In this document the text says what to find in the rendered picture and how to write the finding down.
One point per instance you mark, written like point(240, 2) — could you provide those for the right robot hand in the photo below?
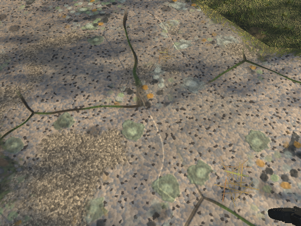
point(286, 214)

